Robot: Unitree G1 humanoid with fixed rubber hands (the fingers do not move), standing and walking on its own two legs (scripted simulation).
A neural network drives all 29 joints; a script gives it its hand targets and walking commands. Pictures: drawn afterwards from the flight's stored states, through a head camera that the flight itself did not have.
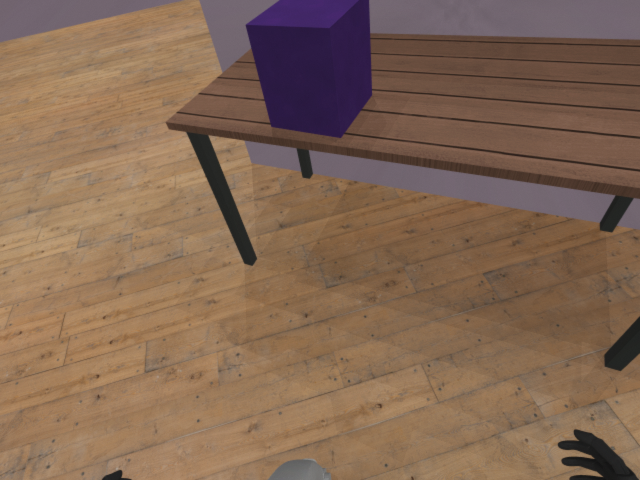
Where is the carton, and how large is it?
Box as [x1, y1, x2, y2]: [246, 0, 371, 137]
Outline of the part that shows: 279,0 246,24 271,126 340,137 371,95 368,0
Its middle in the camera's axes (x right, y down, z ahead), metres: +0.00 -0.42 +0.94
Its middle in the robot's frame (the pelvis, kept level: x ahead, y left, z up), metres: +0.99 +0.05 +0.07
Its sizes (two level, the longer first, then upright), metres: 0.210 0.200 0.250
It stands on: a table, 0.68 m high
